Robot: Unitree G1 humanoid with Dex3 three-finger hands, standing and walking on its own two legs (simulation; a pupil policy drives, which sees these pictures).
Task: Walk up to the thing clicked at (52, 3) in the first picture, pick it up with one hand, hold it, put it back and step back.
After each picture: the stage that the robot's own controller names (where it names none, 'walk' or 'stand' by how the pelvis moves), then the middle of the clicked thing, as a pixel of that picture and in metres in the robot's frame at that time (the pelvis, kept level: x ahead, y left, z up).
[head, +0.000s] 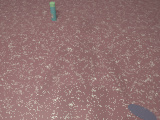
stand; (53, 11) +1.87 +0.35 -0.66
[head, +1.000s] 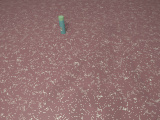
walk; (62, 25) +1.78 +0.34 -0.65
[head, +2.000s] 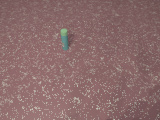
walk; (64, 39) +1.23 +0.22 -0.65
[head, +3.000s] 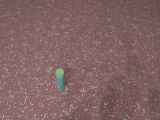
walk; (60, 80) +0.76 +0.15 -0.63
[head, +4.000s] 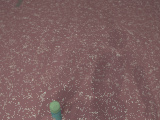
walk; (56, 112) +0.48 +0.15 -0.64
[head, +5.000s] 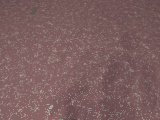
stand; out of the picture +0.38 +0.13 -0.65
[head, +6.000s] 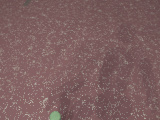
stand; out of the picture +0.39 +0.15 -0.65
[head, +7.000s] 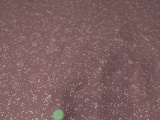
stand; out of the picture +0.39 +0.13 -0.64
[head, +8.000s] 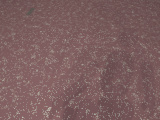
stand; out of the picture +0.36 +0.14 -0.66
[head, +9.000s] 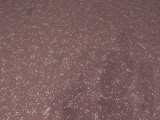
stand; out of the picture +0.36 +0.14 -0.66
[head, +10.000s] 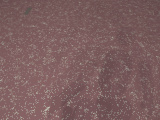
go down; out of the picture +0.36 +0.14 -0.66
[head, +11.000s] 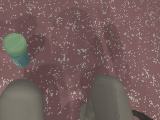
go down; (18, 53) +0.44 +0.19 -0.25
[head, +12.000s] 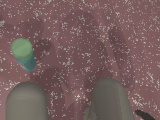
approach; (25, 57) +0.44 +0.19 -0.27
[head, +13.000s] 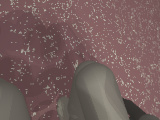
close in; out of the picture +0.42 +0.24 -0.16
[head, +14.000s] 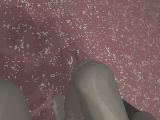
lift; out of the picture +0.41 +0.24 -0.16
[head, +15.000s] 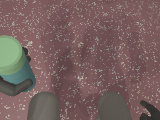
lift; (17, 70) +0.34 +0.19 +0.01
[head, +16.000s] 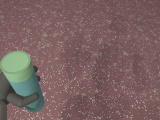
hold; (27, 86) +0.31 +0.17 +0.04
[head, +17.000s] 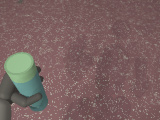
hold; (30, 86) +0.31 +0.16 +0.04
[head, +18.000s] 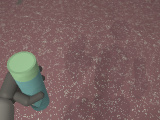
crouch; (32, 85) +0.32 +0.16 +0.04
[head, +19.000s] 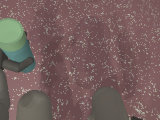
crouch; (19, 51) +0.42 +0.18 -0.05
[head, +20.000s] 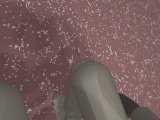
lower; out of the picture +0.42 +0.26 -0.17
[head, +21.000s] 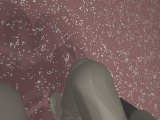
lower; out of the picture +0.43 +0.27 -0.17
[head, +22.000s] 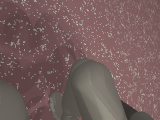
lower; out of the picture +0.43 +0.27 -0.17
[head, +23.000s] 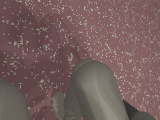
lower; out of the picture +0.43 +0.27 -0.17
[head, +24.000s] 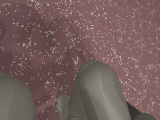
loosen; out of the picture +0.40 +0.23 -0.17
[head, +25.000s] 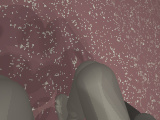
withdraw; out of the picture +0.41 +0.23 -0.17
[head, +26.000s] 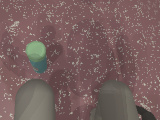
walk; (38, 59) +0.43 +0.18 -0.26
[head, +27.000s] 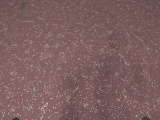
stand; out of the picture +0.35 +0.12 -0.59
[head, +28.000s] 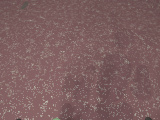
stand; out of the picture +0.36 +0.14 -0.60
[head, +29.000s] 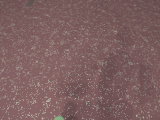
stand; out of the picture +0.36 +0.13 -0.62
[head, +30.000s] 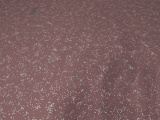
walk; out of the picture +0.38 +0.13 -0.66
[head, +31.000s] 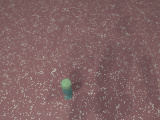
walk; (67, 89) +0.56 +0.12 -0.64
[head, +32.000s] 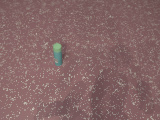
walk; (57, 55) +0.90 +0.18 -0.63
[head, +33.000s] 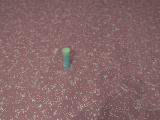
stand; (66, 59) +1.02 +0.12 -0.65
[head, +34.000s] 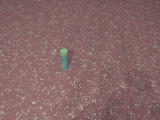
stand; (64, 59) +1.02 +0.14 -0.66
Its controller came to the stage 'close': yes
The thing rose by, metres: 0.68
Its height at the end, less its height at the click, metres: +0.00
